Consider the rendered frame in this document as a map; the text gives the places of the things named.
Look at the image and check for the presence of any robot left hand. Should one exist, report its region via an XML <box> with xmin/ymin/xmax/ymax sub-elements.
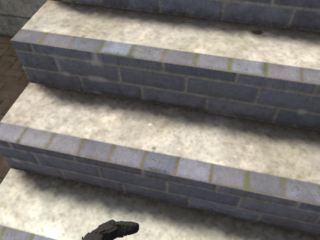
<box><xmin>82</xmin><ymin>219</ymin><xmax>139</xmax><ymax>240</ymax></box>

